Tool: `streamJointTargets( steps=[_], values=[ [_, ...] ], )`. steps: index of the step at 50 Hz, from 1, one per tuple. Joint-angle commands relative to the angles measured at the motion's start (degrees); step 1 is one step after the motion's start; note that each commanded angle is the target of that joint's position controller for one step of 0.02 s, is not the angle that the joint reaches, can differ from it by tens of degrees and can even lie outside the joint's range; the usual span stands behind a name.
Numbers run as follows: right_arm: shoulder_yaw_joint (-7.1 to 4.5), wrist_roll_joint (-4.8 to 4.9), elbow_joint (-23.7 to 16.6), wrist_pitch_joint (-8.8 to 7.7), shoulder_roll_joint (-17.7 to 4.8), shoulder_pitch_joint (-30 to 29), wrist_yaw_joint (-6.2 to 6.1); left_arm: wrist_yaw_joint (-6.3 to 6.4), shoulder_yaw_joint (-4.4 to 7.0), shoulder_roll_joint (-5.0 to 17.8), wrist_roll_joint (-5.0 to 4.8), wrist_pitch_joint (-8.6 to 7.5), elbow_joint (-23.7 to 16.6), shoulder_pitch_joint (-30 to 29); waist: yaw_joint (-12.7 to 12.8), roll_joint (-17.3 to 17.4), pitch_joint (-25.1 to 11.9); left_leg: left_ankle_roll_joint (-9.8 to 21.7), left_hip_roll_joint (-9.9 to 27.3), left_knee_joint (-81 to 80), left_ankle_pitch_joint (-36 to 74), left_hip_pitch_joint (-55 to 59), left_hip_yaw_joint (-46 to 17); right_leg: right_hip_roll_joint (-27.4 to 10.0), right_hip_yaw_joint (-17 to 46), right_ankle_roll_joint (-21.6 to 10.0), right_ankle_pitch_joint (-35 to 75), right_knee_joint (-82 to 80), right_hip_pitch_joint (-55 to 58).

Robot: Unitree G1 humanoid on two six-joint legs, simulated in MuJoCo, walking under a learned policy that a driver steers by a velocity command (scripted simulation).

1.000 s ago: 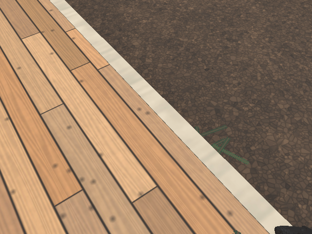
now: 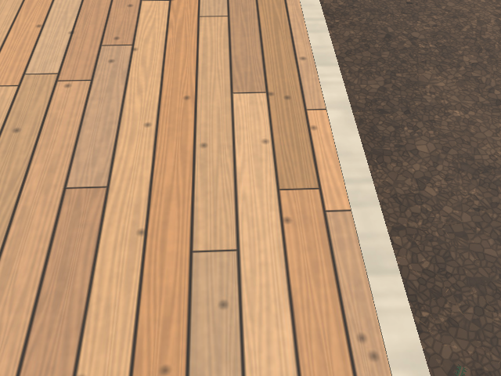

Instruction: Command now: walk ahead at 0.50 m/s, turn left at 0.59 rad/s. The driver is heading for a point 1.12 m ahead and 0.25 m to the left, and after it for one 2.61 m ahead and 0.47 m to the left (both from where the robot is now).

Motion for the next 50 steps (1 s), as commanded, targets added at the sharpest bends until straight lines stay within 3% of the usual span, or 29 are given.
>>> streamJointTargets(
  steps=[1,3,4,5,6,7,8,9,10,11,12,13,16,19,21,25,28,30,31,32,33,34,35,36,37,40,44,46,50],
  values=[
    [-0.14,0.08,-6.03,-0.74,-2.27,-7.33,1.15,0.34,2.52,10.42,-1.04,-0.27,-3.64,-2.14,0.09,-4.99,2.55,1.98,-0.19,-6.13,-0.22,0.76,2.68,-16.89,4.61,-9.09,20.18,-4.99,0.22],
    [-0.99,-0.42,-6.58,-0.32,-3.61,-7.40,1.44,0.06,3.05,12.02,-1.40,0.38,-3.04,-1.82,-0.58,-5.37,1.66,4.28,-2.57,-8.62,-4.97,4.01,5.83,-17.12,2.23,-7.76,29.38,-0.62,2.53],
    [-1.74,-0.64,-6.50,-0.04,-4.97,-5.37,1.46,0.08,3.15,12.56,-1.81,0.76,-2.85,-1.84,-2.20,-6.40,-0.58,5.70,-4.80,-9.44,-7.91,8.83,7.53,-16.94,1.24,-7.03,38.27,3.73,3.02],
    [-2.97,-0.77,-5.21,0.27,-6.98,0.60,1.33,0.11,3.02,12.76,-2.19,1.09,-2.92,-2.59,-6.24,-6.44,-4.32,7.51,-7.69,-11.78,-7.74,18.01,9.27,-16.14,-0.64,-5.94,46.39,13.17,1.54],
    [-5.05,-0.25,-2.46,0.46,-10.58,10.96,0.74,0.50,2.22,10.97,-2.19,1.20,-3.21,-2.52,-11.57,-5.06,-9.68,9.78,-9.99,-15.20,-4.71,33.62,8.48,-13.56,-2.56,-3.79,45.25,26.84,-5.41],
    [-6.66,0.24,-1.46,0.51,-16.97,17.37,-0.37,0.71,0.41,6.18,0.46,1.08,-5.44,-0.94,-11.93,6.71,-15.01,15.64,2.85,-17.35,-6.53,51.28,-12.61,-8.54,-3.77,-0.15,14.95,48.38,-24.46],
    [-5.99,0.28,-3.20,-0.73,-18.83,15.30,0.09,0.61,-1.28,3.10,1.69,-0.24,-8.20,-0.67,-8.57,14.59,-23.37,24.63,12.88,-28.48,-18.35,60.56,-43.08,1.52,8.40,1.89,-18.61,62.17,-40.53],
    [-4.44,-0.50,-3.14,-1.49,-13.28,14.93,0.68,-0.07,-0.11,8.43,-0.27,-1.53,-8.80,-6.19,-12.08,6.59,-19.98,21.76,12.12,-31.83,-20.94,58.63,-38.86,-1.68,14.44,0.97,-15.21,64.13,-46.52],
    [-3.50,-1.03,-2.39,-2.17,-10.75,13.26,0.78,-0.34,-0.21,8.70,-1.29,-2.36,-9.62,-8.08,-10.60,5.12,-12.32,19.71,10.12,-31.45,-18.62,51.41,-31.08,-4.09,13.52,-0.55,-10.42,60.76,-47.95],
    [-3.05,-1.13,-2.45,-2.41,-9.32,9.34,0.58,0.24,-0.20,8.23,-0.36,-2.75,-8.67,-8.55,-8.38,0.51,-8.27,17.81,7.56,-31.19,-12.27,43.85,-24.88,-6.58,13.35,-0.75,-6.86,55.58,-45.28],
    [-2.34,-1.52,-3.37,-2.68,-7.56,6.68,0.35,0.56,0.36,9.27,0.95,-2.62,-7.98,-7.57,-6.47,0.64,-6.62,16.57,5.59,-31.57,-7.62,38.17,-21.27,-8.34,14.01,-0.51,-3.94,51.66,-41.46],
    [-2.16,-2.18,-4.25,-2.85,-7.61,4.85,0.09,0.42,0.53,9.44,1.16,-2.25,-7.57,-6.48,-5.06,1.77,-5.80,16.71,4.50,-32.76,-3.50,34.34,-19.91,-8.75,14.23,0.01,-1.81,50.22,-38.39],
    [-2.16,-2.30,-3.85,-3.69,-8.10,4.22,-0.64,0.67,0.40,7.91,1.43,-0.75,-7.04,-6.42,-4.14,0.81,-5.24,17.32,2.42,-33.56,7.91,28.69,-14.33,-7.43,12.47,2.81,3.25,44.67,-36.23],
    [-2.25,-1.83,-2.01,-3.19,-8.68,7.29,-1.74,0.56,-0.79,5.13,1.62,-0.49,-8.84,-12.68,-6.06,0.97,-3.26,15.50,-0.21,-33.24,6.99,26.61,-11.35,-5.51,12.24,4.31,13.33,32.89,-36.26],
    [-2.39,-1.48,-1.20,-2.82,-9.15,9.03,-2.07,0.02,-1.29,4.33,1.14,-0.70,-9.88,-16.74,-7.66,1.61,-2.16,14.32,-1.18,-32.76,2.70,25.91,-11.37,-3.91,12.55,4.34,18.40,25.11,-34.65],
    [-2.49,-0.84,0.55,-2.35,-9.40,12.70,-2.34,-1.12,-1.39,5.38,0.24,-1.75,-11.72,-21.86,-9.42,1.31,-1.34,13.98,0.31,-29.05,-2.21,28.26,-16.07,-1.98,13.80,3.10,19.55,17.01,-32.05],
    [-2.64,-0.90,0.70,-1.49,-9.64,12.48,-2.62,-1.64,-0.60,7.23,-0.17,-2.60,-12.36,-20.89,-7.88,3.39,-1.47,12.97,1.15,-24.71,-2.72,29.70,-20.82,-1.02,14.23,1.55,13.53,14.74,-27.61],
    [-2.16,-1.19,0.13,-1.06,-7.98,11.29,-2.58,-1.26,0.48,8.70,0.01,-3.19,-10.87,-13.77,-4.26,4.53,-3.92,11.00,-1.46,-18.97,0.82,28.73,-20.82,-0.75,12.17,-1.02,11.63,10.83,-17.18],
    [-1.10,-1.69,-0.74,-1.17,-5.06,10.32,-2.39,-0.82,1.11,10.51,0.92,-3.53,-10.14,-6.23,-0.53,2.06,-10.42,8.61,-4.05,-8.05,0.77,24.44,-17.27,-6.75,16.72,-4.27,11.64,11.91,-4.05],
    [0.02,-1.23,-1.67,-1.45,-1.72,15.93,-2.61,-0.50,2.04,14.67,2.29,-3.26,-8.64,2.15,-0.56,-8.97,-19.65,3.82,-11.16,11.56,-12.13,7.59,-8.94,-18.73,36.44,-12.06,3.43,10.40,16.81],
    [0.24,-0.33,-1.45,-1.87,-3.36,19.55,-2.47,-1.36,2.31,14.46,0.89,-2.76,-6.11,6.12,-0.94,-21.44,-21.11,1.93,-11.88,23.70,-30.67,-4.48,-6.57,-24.89,57.55,-17.03,-13.23,3.17,20.85],
    [-0.91,-0.17,-0.44,-1.64,-7.59,16.50,-2.30,-1.47,0.83,9.08,-0.44,-2.47,-6.69,3.74,0.05,-14.19,-13.11,1.34,-8.94,28.81,-27.21,-8.39,-8.47,-23.22,54.53,-15.20,-21.81,1.19,14.72],
    [-1.16,-0.79,-1.31,-1.38,-8.59,11.09,-2.14,-1.24,0.20,7.29,-0.23,-1.96,-6.97,0.38,-0.20,-8.73,-7.06,1.27,-7.17,29.10,-22.87,-7.86,-6.56,-20.96,45.54,-13.05,-17.93,0.88,6.94],
    [-1.14,-1.63,-2.52,-1.42,-7.86,7.48,-2.07,-1.22,-0.17,6.90,0.56,-1.71,-7.06,-2.64,-1.53,-6.15,-3.23,1.64,-5.86,26.21,-19.87,-6.41,-5.53,-18.69,39.61,-12.47,-11.60,-0.19,-0.61],
    [-1.28,-2.12,-2.78,-1.38,-7.05,6.40,-1.90,-1.21,-0.65,5.83,1.02,-1.79,-6.92,-4.36,-3.04,-6.22,-1.62,1.94,-4.10,22.74,-17.79,-3.81,-5.81,-16.96,35.21,-12.18,-5.66,-1.43,-5.72],
    [-0.56,-2.16,-1.68,-1.09,-3.87,8.70,-1.47,-1.25,-0.98,5.58,0.72,-2.23,-5.71,-4.93,-5.13,-8.68,-2.26,1.32,-2.46,15.90,-14.67,1.61,-3.13,-14.35,26.96,-13.01,4.56,-4.48,-11.11],
    [0.76,-2.62,-2.92,-2.17,-2.03,1.94,-0.81,-0.84,-0.26,8.98,0.15,-1.81,-4.18,-2.74,-3.02,-6.94,-1.76,0.59,-1.24,1.80,-4.43,2.58,-0.53,-13.77,19.91,-13.08,12.32,-6.34,-10.58],
    [1.12,-2.12,-3.40,-2.93,-1.56,-1.77,-0.24,-0.59,-0.09,10.29,-0.11,-1.15,-3.40,-1.07,-1.68,-6.75,-1.54,0.22,-2.10,-5.62,-0.06,5.87,0.96,-12.63,16.52,-11.95,13.89,-6.15,-10.62],
    [0.75,-1.28,-4.89,-4.11,-2.79,-7.70,0.49,-0.34,0.23,12.01,-1.03,0.46,-1.74,3.51,-0.17,-7.33,0.10,0.01,-4.35,-14.56,0.36,9.70,1.73,-14.19,19.01,-10.76,13.14,-3.45,-8.70]
  ],
)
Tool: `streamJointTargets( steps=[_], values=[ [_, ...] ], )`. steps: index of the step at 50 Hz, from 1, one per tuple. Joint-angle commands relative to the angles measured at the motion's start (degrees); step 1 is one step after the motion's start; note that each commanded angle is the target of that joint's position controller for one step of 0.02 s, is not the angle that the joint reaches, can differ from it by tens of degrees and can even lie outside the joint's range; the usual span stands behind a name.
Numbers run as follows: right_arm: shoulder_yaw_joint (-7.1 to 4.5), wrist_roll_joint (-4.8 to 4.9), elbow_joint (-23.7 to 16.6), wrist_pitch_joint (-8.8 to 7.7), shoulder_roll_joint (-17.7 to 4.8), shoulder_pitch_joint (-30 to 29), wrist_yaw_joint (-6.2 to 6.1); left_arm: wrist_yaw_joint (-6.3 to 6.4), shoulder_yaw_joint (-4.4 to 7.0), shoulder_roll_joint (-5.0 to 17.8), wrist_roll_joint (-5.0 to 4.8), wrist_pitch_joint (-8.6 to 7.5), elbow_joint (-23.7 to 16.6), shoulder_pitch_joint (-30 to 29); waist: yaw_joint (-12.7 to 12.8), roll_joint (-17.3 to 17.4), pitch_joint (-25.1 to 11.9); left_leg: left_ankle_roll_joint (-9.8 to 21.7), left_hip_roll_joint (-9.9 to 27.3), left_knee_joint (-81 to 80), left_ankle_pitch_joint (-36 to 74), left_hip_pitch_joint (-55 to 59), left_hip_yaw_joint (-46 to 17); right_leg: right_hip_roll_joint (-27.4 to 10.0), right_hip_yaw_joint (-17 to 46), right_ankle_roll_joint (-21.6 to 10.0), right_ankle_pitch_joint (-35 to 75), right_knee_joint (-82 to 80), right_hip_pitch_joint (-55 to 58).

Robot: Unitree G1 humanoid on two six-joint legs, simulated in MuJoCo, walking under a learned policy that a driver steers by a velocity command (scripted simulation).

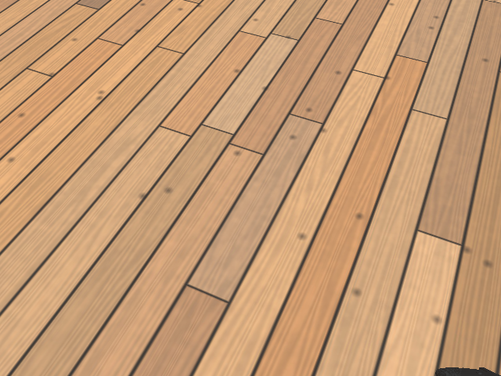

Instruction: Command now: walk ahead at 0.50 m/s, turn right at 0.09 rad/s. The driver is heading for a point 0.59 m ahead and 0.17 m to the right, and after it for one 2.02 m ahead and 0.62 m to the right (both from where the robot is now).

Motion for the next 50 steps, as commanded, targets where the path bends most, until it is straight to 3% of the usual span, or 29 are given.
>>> streamJointTargets(
  steps=[1,3,4,5,6,7,8,10,12,16,19,22,25,27,28,29,30,31,32,33,34,35,36,37,39,42,44,46,50],
  values=[
    [-1.25,0.50,-5.25,-2.01,-4.46,-5.37,0.67,0.61,2.69,11.42,-0.66,0.42,-2.98,-0.56,-2.11,-6.62,1.80,0.33,-2.37,-5.70,0.27,6.15,1.75,-14.89,11.83,-9.64,11.90,-3.99,-3.62],
    [-2.26,0.82,-4.47,-2.77,-6.30,-1.16,0.62,1.21,2.83,11.61,-0.60,1.18,-2.84,-1.23,-6.08,-7.20,0.21,1.97,-3.29,-10.75,-0.89,14.35,2.01,-14.61,12.48,-7.44,14.35,0.53,-3.83],
    [-3.39,0.45,-2.55,-2.80,-8.44,4.92,0.22,1.18,2.30,9.89,-0.35,1.21,-3.02,-0.78,-8.64,-6.21,-3.93,3.16,-3.59,-12.38,-1.41,24.78,2.41,-11.47,10.08,-5.66,18.44,7.88,-5.87],
    [-4.66,-0.64,-1.42,-2.82,-12.25,14.54,-0.46,0.98,0.95,6.40,0.87,0.97,-4.46,-1.90,-13.40,-2.48,-11.78,6.85,5.45,-10.55,-2.19,40.14,-5.89,-7.89,7.14,-3.09,11.40,23.48,-14.55],
    [-5.87,-1.35,-0.54,-2.07,-17.19,18.92,-0.80,1.22,-0.80,0.43,0.83,0.00,-6.36,3.21,-12.44,13.31,-19.01,14.66,19.49,-13.92,-11.25,56.41,-27.91,-0.37,1.22,0.75,-12.80,43.42,-34.82],
    [-4.90,-0.92,0.08,-2.02,-12.95,20.45,-0.68,1.40,0.57,5.53,-0.50,-0.49,-5.60,1.88,-14.10,11.56,-18.03,15.95,19.08,-17.48,-18.69,52.97,-34.63,-1.60,7.14,1.04,-17.70,52.89,-40.45],
    [-3.84,-0.41,0.25,-2.18,-9.92,17.72,-0.77,1.14,1.53,8.28,-1.38,-0.56,-6.49,-1.26,-13.28,9.29,-11.21,14.17,17.40,-18.05,-18.00,47.80,-26.54,-4.00,7.39,0.56,-13.85,55.89,-43.87],
    [-2.70,-0.74,0.06,-2.45,-6.12,10.93,-0.59,1.03,1.75,7.53,-0.56,0.03,-6.91,-4.74,-10.42,6.65,-4.96,12.43,12.94,-21.37,-10.53,36.64,-15.75,-7.04,6.20,0.72,-6.49,52.78,-41.21],
    [-2.60,-1.22,0.47,-2.97,-4.97,7.27,-0.51,0.80,1.79,5.52,-0.38,1.40,-6.88,-4.15,-7.45,6.47,-1.89,11.77,11.18,-25.10,-4.18,28.73,-9.06,-8.53,6.35,1.17,-2.79,49.99,-35.96],
    [-3.59,-1.11,2.52,-3.91,-6.80,6.65,-1.13,0.85,1.17,3.15,0.11,2.44,-8.70,-7.45,-6.32,2.40,0.45,12.44,11.64,-28.31,5.33,27.09,-0.86,-8.77,7.23,2.23,4.85,42.84,-37.20],
    [-4.11,-0.77,3.85,-3.52,-8.58,7.17,-1.60,-0.42,0.55,2.27,0.13,2.12,-9.83,-11.78,-7.46,1.35,1.71,11.27,10.50,-28.93,7.47,28.23,5.39,-8.22,5.40,1.39,13.51,32.50,-35.48],
    [-4.64,-0.13,5.33,-2.86,-10.31,9.52,-1.88,-1.52,0.21,2.14,0.14,1.96,-11.93,-17.70,-9.53,0.49,3.52,10.10,10.96,-28.80,7.49,30.60,9.21,-7.46,2.45,0.03,15.93,25.41,-34.22],
    [-5.22,0.80,6.76,-1.82,-11.78,11.43,-1.86,-2.29,0.47,3.14,0.12,2.13,-14.15,-21.31,-10.07,0.73,4.49,8.70,12.19,-25.88,11.81,35.83,11.44,-6.40,0.19,-2.20,11.68,21.58,-34.19],
    [-5.73,1.31,6.91,-1.06,-13.57,11.26,-2.06,-2.48,1.32,4.78,0.38,2.38,-14.81,-19.93,-8.17,2.42,2.09,7.48,12.11,-19.15,29.25,38.25,13.38,-3.15,-3.12,-4.44,5.92,20.80,-28.91],
    [-5.94,1.61,6.83,-0.59,-14.38,10.94,-2.21,-2.36,2.24,6.29,0.42,2.61,-14.16,-15.86,-5.51,3.14,-0.84,6.73,11.47,-12.17,38.46,38.34,14.50,-0.66,-4.94,-5.83,3.53,20.43,-22.85],
    [-5.72,1.80,6.61,-0.18,-14.03,10.23,-2.37,-1.90,3.84,8.77,0.20,2.83,-11.97,-7.29,-0.52,2.23,-5.28,5.13,9.47,-0.73,41.23,34.87,16.30,2.22,-5.91,-7.77,5.94,17.14,-10.85],
    [-4.81,0.63,5.83,-0.44,-11.92,11.15,-2.62,-0.79,5.87,13.17,-0.02,3.47,-9.44,2.58,3.56,-2.14,-10.49,2.45,7.15,15.99,27.38,21.78,16.39,-0.86,1.85,-10.53,7.89,16.36,6.93],
    [-2.06,-1.82,2.34,-1.68,-3.38,16.46,-1.94,-0.27,6.62,20.07,-0.61,3.14,-9.90,0.35,-3.93,-18.49,-14.24,-1.47,-4.57,37.03,-26.70,-3.98,12.31,-16.03,34.89,-20.86,-1.55,10.29,23.91],
    [-2.33,0.03,2.00,-3.76,-7.43,11.71,-1.19,-0.62,5.21,15.95,-0.24,2.09,-12.06,1.93,0.24,-11.82,-22.67,-0.79,-5.85,43.57,-30.44,-9.55,-1.80,-20.44,49.83,-23.59,-9.98,1.35,26.98],
    [-3.13,2.23,0.17,-4.71,-10.39,5.88,-0.79,-0.86,4.23,12.62,0.27,1.21,-11.19,0.29,0.98,-8.44,-14.42,0.39,-3.30,42.84,-24.72,-14.10,-2.25,-19.11,42.14,-20.37,-6.61,-0.22,22.08],
    [-2.71,1.71,-0.14,-5.30,-9.55,4.76,-1.08,-0.78,3.78,11.25,0.13,0.76,-11.19,-2.63,-1.33,-4.80,-9.21,1.18,-0.88,38.04,-19.58,-12.74,-1.91,-16.60,35.10,-18.41,-1.21,0.13,14.02],
    [-2.87,0.13,0.46,-5.39,-9.49,4.80,-1.56,-0.62,3.25,9.51,0.32,0.69,-11.76,-6.51,-3.80,-2.80,-6.17,0.93,0.90,33.06,-16.54,-9.09,-1.91,-14.46,29.74,-16.87,5.50,0.12,6.43],
    [-3.24,-0.54,0.76,-4.88,-9.95,5.90,-1.63,-0.36,2.70,8.10,1.04,0.61,-12.75,-8.86,-5.87,-3.75,-5.29,0.69,2.03,30.29,-14.47,-4.75,-2.42,-12.82,26.30,-16.37,11.01,-0.89,1.12],
    [-3.40,-0.80,0.75,-4.14,-9.97,6.19,-1.61,-0.17,2.63,8.06,1.49,0.59,-13.40,-10.33,-6.97,-4.44,-4.31,-0.05,1.88,28.67,-13.88,-2.29,-2.10,-12.21,24.74,-16.51,18.27,-1.66,-2.42],
    [-3.09,-1.44,1.05,-2.86,-8.36,6.45,-1.86,0.37,2.89,8.89,1.53,0.44,-12.94,-10.53,-7.93,-3.42,-3.47,-2.00,0.82,24.66,-13.39,0.33,-0.36,-11.11,19.15,-16.69,35.26,-0.82,-7.38],
    [-1.85,-1.52,-0.07,-2.14,-5.10,1.45,-1.93,1.90,3.54,10.50,0.75,1.44,-11.64,-9.56,-6.75,-3.96,-3.07,-3.47,-2.51,11.35,-3.51,3.90,1.63,-6.24,12.35,-13.37,41.13,1.58,-11.98],
    [-1.41,-1.08,-0.65,-2.18,-4.41,-2.01,-1.34,2.68,3.74,10.72,0.32,2.76,-10.91,-7.90,-4.96,-6.29,-4.72,-3.45,-5.25,2.94,5.05,8.06,2.05,-4.52,12.04,-10.92,37.34,3.23,-12.70],
    [-1.63,-0.44,-1.33,-1.85,-5.23,-4.41,-0.82,2.97,3.76,10.74,0.00,3.68,-10.32,-6.59,-4.07,-7.10,-5.69,-3.11,-6.65,-1.39,7.32,9.39,0.74,-5.61,15.58,-9.71,33.21,5.24,-10.44],
    [-2.85,-0.71,-1.65,-1.98,-8.30,-3.38,-0.60,3.47,3.52,9.40,0.01,4.50,-10.98,-8.33,-5.66,-8.84,-5.48,-0.68,-6.38,-8.03,2.88,11.02,-2.54,-7.12,24.33,-8.35,25.88,11.92,-4.95]
  ],
)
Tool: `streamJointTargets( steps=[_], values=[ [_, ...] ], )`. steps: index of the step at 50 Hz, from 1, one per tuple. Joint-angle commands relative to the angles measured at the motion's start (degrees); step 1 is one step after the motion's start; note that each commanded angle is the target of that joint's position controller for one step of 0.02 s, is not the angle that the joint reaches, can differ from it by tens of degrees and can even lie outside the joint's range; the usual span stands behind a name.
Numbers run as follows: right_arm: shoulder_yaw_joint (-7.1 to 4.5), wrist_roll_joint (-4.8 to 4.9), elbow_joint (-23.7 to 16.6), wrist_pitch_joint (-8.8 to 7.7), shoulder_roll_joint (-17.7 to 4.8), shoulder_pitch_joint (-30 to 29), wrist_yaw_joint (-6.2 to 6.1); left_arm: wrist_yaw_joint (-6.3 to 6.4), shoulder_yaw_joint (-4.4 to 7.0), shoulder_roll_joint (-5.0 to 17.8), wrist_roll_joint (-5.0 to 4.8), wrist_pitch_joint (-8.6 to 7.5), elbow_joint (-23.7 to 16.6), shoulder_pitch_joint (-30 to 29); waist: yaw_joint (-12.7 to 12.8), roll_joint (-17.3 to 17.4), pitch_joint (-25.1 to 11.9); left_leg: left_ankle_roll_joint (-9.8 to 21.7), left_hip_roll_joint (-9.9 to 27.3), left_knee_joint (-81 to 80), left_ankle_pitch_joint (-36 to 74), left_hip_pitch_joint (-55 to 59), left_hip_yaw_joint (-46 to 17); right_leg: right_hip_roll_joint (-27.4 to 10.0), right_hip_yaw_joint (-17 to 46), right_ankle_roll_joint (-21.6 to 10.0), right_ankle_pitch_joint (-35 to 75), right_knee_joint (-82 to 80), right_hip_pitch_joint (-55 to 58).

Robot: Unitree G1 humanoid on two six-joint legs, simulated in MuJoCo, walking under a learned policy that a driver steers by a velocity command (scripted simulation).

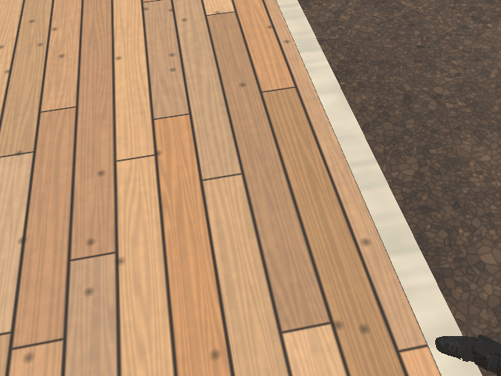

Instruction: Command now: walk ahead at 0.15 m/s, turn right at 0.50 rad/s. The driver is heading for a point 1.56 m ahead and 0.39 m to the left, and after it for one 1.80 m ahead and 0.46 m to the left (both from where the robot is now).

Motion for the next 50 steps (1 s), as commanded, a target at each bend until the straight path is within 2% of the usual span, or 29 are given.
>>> streamJointTargets(
  steps=[1,2,3,4,5,6,7,9,12,16,19,20,21,22,23,24,26,29,33,36,38,39,40,41,42,43,44,46,50],
  values=[
    [-2.87,-0.12,-2.26,-1.09,-7.80,5.29,-0.02,0.58,1.71,6.71,-0.04,-0.26,-4.55,-4.64,-5.70,-9.63,-7.88,2.45,0.34,-6.19,4.40,11.45,1.09,-12.36,11.74,-4.00,27.02,4.31,2.16],
    [-2.93,-1.20,-2.03,-1.49,-8.93,7.29,-0.21,0.47,0.86,3.89,0.57,-0.58,-4.90,-3.51,-5.63,-6.71,-11.16,4.62,4.84,-8.02,16.44,19.15,-1.12,-9.06,9.16,-1.84,22.23,10.73,1.16],
    [-2.79,-2.41,-2.75,-1.32,-10.60,7.64,-0.42,0.39,-0.22,0.48,1.88,-0.93,-4.33,3.76,-2.09,4.76,-16.12,10.22,15.34,-5.25,39.57,32.38,-12.10,-2.86,4.89,1.14,-5.06,22.46,-7.22],
    [-2.04,-2.48,-1.04,-0.41,-7.14,9.02,-0.21,0.28,-0.60,1.27,0.88,-0.50,-2.60,11.37,0.12,14.12,-19.95,19.64,24.08,-7.02,31.15,36.64,-27.28,-1.31,3.03,4.40,-23.10,30.52,-14.27],
    [-0.56,-0.93,-1.54,-0.14,-2.49,7.05,0.56,0.27,0.05,4.84,0.87,0.37,-0.72,11.23,-0.41,8.14,-17.13,19.29,21.59,-10.10,13.31,31.92,-29.10,-5.21,3.78,6.40,-21.85,31.26,-14.61],
    [0.04,-0.37,-1.53,0.33,-0.99,5.45,1.16,0.37,0.54,5.98,1.08,1.43,-1.01,5.24,-1.83,5.07,-12.46,16.62,17.62,-11.20,2.00,28.59,-24.62,-6.73,1.38,7.79,-18.95,30.69,-15.86],
    [-0.19,-0.08,-1.49,0.94,-2.42,4.12,1.59,0.47,0.85,6.17,1.52,2.30,-0.98,2.30,-2.08,3.65,-9.32,14.81,14.90,-12.74,-5.29,24.83,-22.34,-7.32,-0.56,8.51,-16.74,28.82,-16.06],
    [-1.45,0.11,-2.04,2.14,-6.45,1.49,1.22,0.35,0.87,5.47,1.79,2.60,-1.66,-0.87,-1.87,5.36,-5.42,12.69,11.23,-15.15,-11.51,17.82,-18.68,-8.15,-2.70,8.74,-12.67,21.52,-12.12],
    [-2.91,0.57,-2.46,3.40,-9.30,3.43,0.20,0.65,0.60,3.62,1.41,1.53,-0.65,-1.56,-3.24,6.47,-6.66,13.13,8.88,-14.96,-8.28,17.73,-16.00,-5.71,-5.54,7.77,-7.90,14.80,-7.64],
    [-3.42,1.25,-3.01,4.41,-8.84,3.99,-0.65,0.74,0.74,3.21,1.28,0.71,-0.98,-3.85,-4.16,6.68,-8.12,14.30,9.37,-15.01,-10.68,19.10,-18.97,-5.34,-4.89,6.55,-4.28,10.19,-6.91],
    [-3.77,2.27,-3.20,5.66,-8.66,3.48,-1.61,0.11,0.93,2.70,1.32,-0.34,-0.39,-2.26,-2.43,6.45,-8.08,12.38,7.32,-13.12,-12.17,16.07,-18.41,-4.69,-6.51,4.56,3.45,-0.47,-1.05],
    [-3.70,2.47,-3.27,5.90,-8.06,4.02,-1.94,-0.03,1.31,3.87,1.63,-0.60,-0.33,-1.57,-2.13,5.07,-8.26,10.57,5.86,-11.16,-13.87,12.58,-17.20,-6.80,-5.39,2.98,5.92,-3.20,3.07],
    [-3.31,2.32,-4.29,5.80,-6.41,3.30,-2.01,0.12,2.22,7.50,2.49,-0.63,-0.41,-0.53,-2.30,-1.85,-7.21,7.70,2.68,-5.31,-16.85,6.27,-12.13,-13.85,0.94,-0.64,4.42,-6.14,5.33],
    [-3.16,2.41,-5.52,5.50,-5.73,2.91,-1.81,0.13,3.01,10.33,3.12,-0.56,-0.13,-1.38,-3.57,-14.56,-4.43,4.52,-4.75,4.10,-24.09,0.30,-2.08,-22.05,10.62,-6.72,9.13,-10.22,3.40],
    [-4.07,1.72,-4.47,5.04,-8.19,4.92,-1.69,0.29,2.43,8.43,4.01,-0.93,-2.26,-4.97,-3.17,-15.32,-4.08,2.02,-4.52,18.56,-31.73,-1.34,0.07,-28.67,15.03,-11.24,19.61,-11.33,2.32],
    [-5.09,1.69,-3.11,5.05,-9.94,7.05,-1.51,0.71,1.70,6.42,3.88,-1.27,-3.36,-7.15,-4.41,-10.89,-4.56,0.90,-3.29,27.80,-31.68,-1.75,-0.93,-28.29,12.46,-11.16,26.48,-9.72,2.39],
    [-5.06,1.84,-1.25,6.08,-8.37,10.21,-1.69,1.04,1.23,5.07,2.04,-1.74,-3.90,-10.33,-5.65,-7.64,-4.03,-1.09,-1.94,34.10,-26.91,-4.66,-1.06,-24.49,4.62,-8.08,32.92,-6.67,5.30],
    [-3.88,2.31,-3.27,6.78,-5.58,6.82,-1.10,1.03,1.39,5.41,1.41,-1.04,-2.88,-7.76,-3.38,-9.57,-3.41,-3.04,-0.37,30.07,-22.60,-6.26,2.84,-22.04,-1.61,-7.90,37.11,-5.98,8.89],
    [-2.92,2.00,-6.68,6.85,-4.90,3.13,0.23,1.02,2.45,8.62,1.57,0.17,-2.52,-6.77,-1.28,-11.56,-4.95,-2.90,1.75,17.66,-21.89,1.14,6.46,-23.45,-4.92,-8.23,36.76,-5.75,8.97],
    [-3.54,2.05,-7.44,7.17,-6.61,4.20,0.86,0.35,2.94,10.00,0.68,0.13,-2.12,-6.90,-1.62,-12.63,-5.28,-1.11,1.02,9.96,-20.63,6.68,9.26,-24.57,-6.32,-7.67,35.88,-4.23,7.63],
    [-4.05,1.80,-6.96,7.48,-6.87,7.09,0.98,0.01,2.95,9.99,-0.54,-0.40,-1.89,-8.32,-3.92,-11.99,-5.47,1.41,-0.12,0.20,-13.96,12.53,10.83,-24.21,-8.30,-5.39,33.83,-0.26,5.75],
    [-4.66,1.58,-6.26,7.48,-7.85,9.73,0.62,-0.19,2.67,8.83,-0.81,-0.89,-1.11,-7.12,-5.15,-10.07,-6.32,3.36,-1.20,-6.18,-7.24,18.96,10.11,-22.42,-10.79,-2.65,30.26,4.39,2.67],
    [-6.06,1.61,-6.18,7.34,-11.99,13.02,-0.18,-0.45,2.23,7.01,0.48,-1.48,-0.51,-4.41,-5.78,-1.48,-9.36,6.56,3.76,-8.52,10.17,30.86,1.16,-18.62,-15.44,2.38,19.34,15.43,-6.38],
    [-7.38,0.45,-7.58,6.88,-19.58,13.69,-0.91,-0.54,0.38,2.47,3.76,-1.82,-4.27,-6.60,-4.89,16.35,-10.65,18.70,20.65,-7.65,32.42,39.40,-22.77,-9.34,-16.98,8.30,-18.56,32.09,-25.63],
    [-6.14,-0.85,-7.40,5.54,-15.29,16.03,-0.20,-0.28,1.06,5.12,2.81,-1.87,-4.64,-11.58,-9.73,9.13,-15.22,25.45,23.67,-9.36,29.51,36.54,-25.72,-8.05,-6.83,8.52,-23.82,41.47,-27.03],
    [-5.40,-0.77,-7.17,4.54,-13.61,13.23,-0.05,-0.20,1.50,6.57,1.26,-1.50,-4.62,-12.20,-8.08,5.68,-11.44,23.31,20.71,-9.89,24.67,33.39,-20.05,-9.27,-5.54,7.95,-19.86,43.91,-27.81],
    [-5.20,0.30,-7.04,4.18,-12.20,10.09,-0.42,0.18,1.70,6.67,1.14,-1.20,-3.78,-11.46,-6.38,3.29,-8.93,19.81,16.90,-10.13,18.00,30.75,-16.06,-10.18,-5.34,7.61,-14.88,41.99,-27.95],
    [-4.42,1.45,-7.64,4.77,-10.69,6.01,-1.26,0.88,2.12,7.28,1.95,-0.76,-3.08,-10.34,-4.37,3.47,-7.08,16.69,13.01,-10.93,13.52,25.34,-12.80,-10.17,-5.27,8.26,-7.98,37.85,-24.80],
    [-4.49,0.90,-7.64,5.50,-10.99,6.53,-2.21,0.49,1.33,4.84,1.55,-0.94,-2.58,-9.02,-4.13,4.79,-8.26,16.52,10.66,-11.34,8.63,23.39,-12.61,-7.72,-5.95,9.43,-3.13,28.16,-20.71]
  ],
)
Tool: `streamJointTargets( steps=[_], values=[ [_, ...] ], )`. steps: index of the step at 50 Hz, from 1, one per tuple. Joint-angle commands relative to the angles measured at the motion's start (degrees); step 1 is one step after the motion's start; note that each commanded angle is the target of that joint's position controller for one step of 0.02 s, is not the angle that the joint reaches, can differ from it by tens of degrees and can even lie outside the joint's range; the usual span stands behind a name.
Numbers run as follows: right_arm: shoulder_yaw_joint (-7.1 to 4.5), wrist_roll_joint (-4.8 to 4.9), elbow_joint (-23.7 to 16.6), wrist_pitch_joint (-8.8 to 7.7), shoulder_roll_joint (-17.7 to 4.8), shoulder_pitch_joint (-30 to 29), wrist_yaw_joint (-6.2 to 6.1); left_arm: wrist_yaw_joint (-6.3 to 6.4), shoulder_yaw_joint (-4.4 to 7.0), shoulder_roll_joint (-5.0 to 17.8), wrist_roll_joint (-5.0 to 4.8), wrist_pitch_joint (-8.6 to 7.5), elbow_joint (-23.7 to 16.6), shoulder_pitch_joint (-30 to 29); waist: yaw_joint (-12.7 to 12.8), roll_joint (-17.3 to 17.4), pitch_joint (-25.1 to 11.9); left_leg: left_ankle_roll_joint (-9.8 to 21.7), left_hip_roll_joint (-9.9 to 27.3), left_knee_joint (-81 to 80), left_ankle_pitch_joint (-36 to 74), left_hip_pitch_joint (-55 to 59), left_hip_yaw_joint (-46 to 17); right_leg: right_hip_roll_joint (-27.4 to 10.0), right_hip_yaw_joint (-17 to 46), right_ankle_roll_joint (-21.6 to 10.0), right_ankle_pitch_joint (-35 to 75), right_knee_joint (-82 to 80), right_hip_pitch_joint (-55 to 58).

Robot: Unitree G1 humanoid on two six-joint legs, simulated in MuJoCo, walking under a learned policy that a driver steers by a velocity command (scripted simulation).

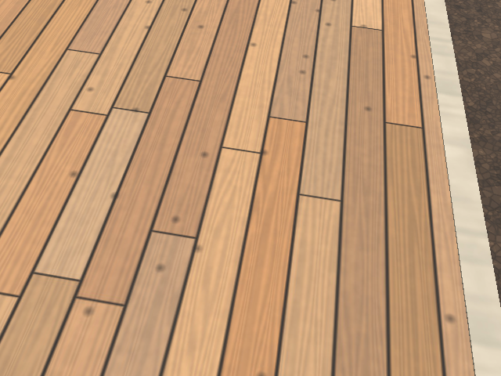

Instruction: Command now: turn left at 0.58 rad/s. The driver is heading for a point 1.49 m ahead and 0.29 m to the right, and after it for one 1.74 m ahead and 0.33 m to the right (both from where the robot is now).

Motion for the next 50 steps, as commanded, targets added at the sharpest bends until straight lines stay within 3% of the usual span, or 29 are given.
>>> streamJointTargets(
  steps=[1,5,8,10,11,12,13,14,15,17,21,23,26,27,28,29,30,31,32,35,38,40,41,42,43,44,45,47,50],
  values=[
    [-2.84,0.15,-4.08,-0.49,-9.86,-1.80,-1.02,0.05,0.61,3.31,-0.07,-0.80,-3.62,-0.01,0.20,8.45,-9.18,10.40,12.83,-6.27,16.26,8.48,-14.76,0.44,1.74,0.67,3.30,-7.32,-0.63],
    [-2.48,-0.55,-3.90,-0.21,-9.40,-2.00,-0.58,-0.48,0.34,3.10,-0.28,-0.82,-3.96,-0.72,-1.35,10.47,-8.67,9.98,12.45,-5.53,8.82,4.24,-16.24,0.56,0.59,0.23,3.78,-15.35,5.32],
    [-0.85,-1.18,-3.32,-0.21,-6.28,-2.78,-0.17,-1.58,-0.08,2.31,-0.78,-1.19,-3.85,0.71,-1.10,10.32,-9.04,9.12,13.03,-3.94,6.13,2.94,-16.77,-0.75,-0.32,-1.17,5.95,-22.87,11.33],
    [1.14,-1.57,-1.29,-0.79,-1.76,-1.07,0.25,-2.40,-1.10,-0.35,0.27,-1.76,-3.20,2.08,0.63,8.03,-8.47,5.22,10.23,-3.51,0.25,-0.67,-13.82,-1.25,-0.36,-2.97,17.19,-37.45,21.47],
    [1.49,-2.73,-0.09,-1.49,-0.99,2.00,0.50,-2.29,-0.91,2.24,1.04,-1.91,-3.82,1.92,-1.08,3.73,-8.44,1.87,7.19,-0.64,-5.25,-2.84,-10.80,-5.92,5.48,-4.86,25.91,-37.78,25.21],
    [1.05,-3.23,0.59,-2.14,-1.95,6.63,0.81,-2.12,-0.59,5.82,1.30,-1.89,-4.75,-1.31,-6.20,-4.10,-7.19,-1.18,2.49,0.43,-9.71,-1.52,-5.29,-9.59,10.37,-9.13,27.28,-36.72,20.82],
    [0.71,-3.27,0.88,-2.38,-3.43,4.30,0.49,-2.28,-0.68,4.32,0.94,-1.84,-4.75,-2.49,-4.75,-6.40,-6.41,-3.29,2.61,0.03,-7.18,4.32,-3.30,-9.44,11.82,-11.64,16.10,-39.13,13.57],
    [0.04,-2.70,0.62,-2.35,-5.52,0.74,0.17,-2.43,-0.72,4.04,0.59,-1.87,-5.06,-2.46,-2.79,-6.08,-4.03,-3.63,2.29,1.15,-5.53,5.03,-2.60,-7.61,11.36,-10.84,10.58,-39.95,11.34],
    [-0.28,-2.34,0.38,-2.19,-5.71,-0.97,-0.24,-2.36,-0.48,5.00,0.32,-1.94,-4.88,-1.84,-1.99,-6.28,-3.54,-3.32,2.05,2.47,-4.63,4.96,-1.79,-7.04,11.55,-9.99,9.75,-39.98,10.85],
    [-0.42,-2.09,-0.17,-1.89,-4.96,-0.99,-0.79,-1.93,-0.16,6.13,-0.39,-2.08,-5.28,-0.69,-1.58,-7.90,-3.09,-3.05,2.00,3.26,-3.74,3.64,-0.91,-7.35,13.68,-10.15,12.75,-39.36,11.53],
    [-0.71,-1.49,-0.16,-2.53,-2.87,-0.39,-0.67,-0.71,0.41,6.40,-0.80,-0.79,-7.21,1.15,-0.19,-5.87,-5.65,-3.19,1.38,5.20,-2.94,1.83,1.27,-7.23,16.97,-12.26,19.50,-35.89,14.19],
    [-1.32,-1.15,-0.08,-2.72,-3.11,0.41,-0.58,-0.40,0.79,6.64,-1.23,-0.14,-8.41,0.88,-0.06,-4.26,-6.32,-2.76,1.77,4.90,-2.27,2.64,1.31,-6.28,17.90,-12.35,20.77,-34.24,13.26],
    [-2.54,-1.08,0.34,-2.42,-5.03,2.22,-0.62,-0.65,0.70,5.45,-1.52,0.47,-10.44,0.03,0.01,2.81,-6.73,0.60,6.66,-0.04,0.98,6.86,-2.80,-1.31,12.85,-9.16,17.65,-27.12,7.39],
    [-2.97,-1.24,0.45,-2.23,-6.25,3.29,-0.71,-0.85,0.51,4.67,-1.50,0.61,-10.85,0.16,-0.20,7.19,-6.44,3.91,11.61,-3.10,4.03,9.50,-7.79,1.64,8.69,-7.02,13.34,-21.82,2.87],
    [-3.29,-1.52,0.41,-2.22,-7.61,3.39,-0.81,-1.16,0.43,3.96,-1.29,0.70,-10.99,1.23,0.06,12.72,-6.56,9.00,19.58,-5.94,10.88,11.44,-14.79,3.83,3.84,-5.16,3.57,-14.64,-0.92],
    [-2.96,-1.72,-0.60,-2.50,-7.00,2.72,-1.20,-1.45,1.01,5.27,-1.07,0.77,-10.98,1.03,-0.87,13.92,-7.13,14.03,26.25,-6.78,19.32,11.89,-19.40,2.35,2.26,-3.77,-10.73,-2.17,-4.16],
    [-2.58,-1.67,-1.18,-2.73,-6.54,2.43,-1.54,-1.72,1.81,6.71,-1.32,0.90,-10.80,1.08,-0.85,9.03,-6.81,15.72,27.82,-6.48,24.38,11.31,-18.92,0.84,3.01,-2.78,-12.71,6.77,-6.01],
    [-2.50,-1.18,-1.47,-2.75,-6.54,0.33,-1.79,-1.91,1.75,5.83,-1.75,1.29,-10.28,1.74,0.45,5.75,-6.15,13.74,25.62,-5.77,23.78,10.88,-14.33,-0.86,3.41,-2.28,-10.46,7.56,-6.36],
    [-2.75,-0.67,-1.28,-2.64,-7.36,-1.19,-1.83,-2.04,1.09,4.08,-1.85,1.64,-10.19,1.54,0.69,5.75,-4.95,11.35,22.74,-5.79,22.39,10.74,-9.75,-2.07,2.49,-1.89,-6.96,3.84,-6.61],
    [-3.26,-0.69,-0.85,-1.26,-8.86,-1.67,-1.90,-2.97,-0.20,1.66,-1.88,1.86,-11.14,-0.39,-0.94,9.21,-5.93,8.92,18.07,-4.97,23.96,9.37,-0.01,-2.17,-2.91,-1.30,-2.18,-6.60,0.56],
    [-3.68,0.21,-0.12,-0.68,-9.97,-0.31,-1.49,-3.73,0.38,3.45,-2.19,1.95,-11.66,0.62,-1.34,11.13,-8.29,7.97,19.29,-2.56,22.81,10.57,2.31,-0.84,-5.95,-2.48,1.78,-17.99,6.89],
    [-3.64,1.44,0.41,-0.95,-9.81,0.25,-1.02,-3.46,1.02,3.87,-1.93,2.33,-10.08,5.04,0.57,9.43,-9.45,5.06,18.65,0.11,5.37,6.01,4.62,2.05,-8.97,-5.21,8.60,-28.12,15.80],
    [-3.00,0.99,1.23,-1.25,-7.26,2.26,-0.67,-2.89,1.99,5.51,-2.06,2.31,-8.61,9.14,1.41,5.23,-9.73,2.38,16.22,6.11,-7.38,-0.74,7.75,2.95,-7.05,-7.16,7.66,-31.31,23.96],
    [-1.61,-1.02,0.00,-1.51,-2.83,0.44,-0.08,-2.34,3.51,10.57,-2.27,1.83,-8.32,14.61,3.23,-8.90,-8.30,-2.55,10.41,25.55,-21.65,-16.03,13.66,-8.34,11.36,-12.51,7.02,-37.16,32.50],
    [-1.33,-0.85,-4.64,-2.64,-2.75,-5.69,-0.14,-2.97,4.00,16.15,-0.57,-0.15,-9.96,16.13,5.35,-15.77,-8.10,-4.34,1.74,37.38,-28.15,-32.08,5.72,-20.86,40.51,-25.24,-6.34,-46.02,31.93],
    [-2.16,0.97,-4.81,-3.70,-5.96,-9.09,0.15,-3.37,2.74,12.11,-0.07,-1.97,-10.12,15.19,6.35,-7.91,-6.12,-3.16,4.63,41.88,-23.88,-34.72,-0.86,-21.49,41.48,-25.92,-14.49,-49.51,30.69],
    [-2.66,1.65,-4.27,-4.41,-7.45,-8.65,0.62,-3.21,1.66,9.31,-0.32,-2.90,-9.66,13.02,4.16,-7.07,-2.97,-1.75,6.08,40.62,-17.62,-34.72,-1.42,-19.52,37.06,-23.20,-17.23,-49.89,28.14],
    [-2.99,-0.30,-1.57,-5.26,-7.59,-6.27,0.59,-2.41,0.72,7.06,-0.79,-3.01,-10.35,8.98,1.76,-5.34,-1.68,-2.31,7.75,35.61,-7.63,-31.05,-0.96,-14.50,27.88,-19.05,-9.05,-48.93,25.28],
    [-2.65,-0.55,0.91,-6.43,-5.77,-5.29,1.08,-1.12,0.37,6.52,-0.32,-3.24,-9.71,10.21,1.16,-4.62,-2.81,-4.26,6.33,29.80,3.13,-25.23,0.79,-10.10,20.09,-17.14,3.65,-50.03,23.74]
  ],
)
